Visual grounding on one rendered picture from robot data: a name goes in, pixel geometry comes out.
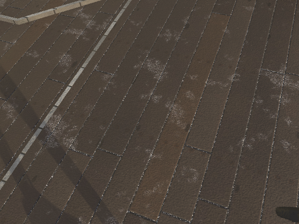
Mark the robot right hand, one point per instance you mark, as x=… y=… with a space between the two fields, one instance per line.
x=287 y=212

